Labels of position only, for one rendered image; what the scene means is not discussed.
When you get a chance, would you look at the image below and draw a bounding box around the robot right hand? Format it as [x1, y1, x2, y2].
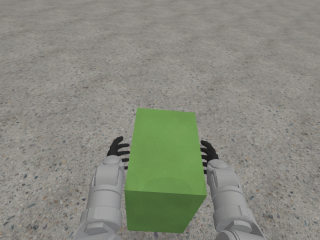
[200, 140, 219, 174]

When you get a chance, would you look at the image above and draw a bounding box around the carton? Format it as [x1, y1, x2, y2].
[124, 107, 207, 234]

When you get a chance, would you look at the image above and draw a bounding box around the left robot forearm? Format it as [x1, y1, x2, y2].
[72, 155, 125, 240]

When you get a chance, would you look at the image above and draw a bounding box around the right robot forearm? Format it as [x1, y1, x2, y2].
[206, 159, 267, 240]

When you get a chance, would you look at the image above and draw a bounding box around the right robot upper arm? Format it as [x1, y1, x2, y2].
[215, 229, 266, 240]

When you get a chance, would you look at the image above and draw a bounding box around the robot left hand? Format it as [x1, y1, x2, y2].
[107, 136, 130, 170]

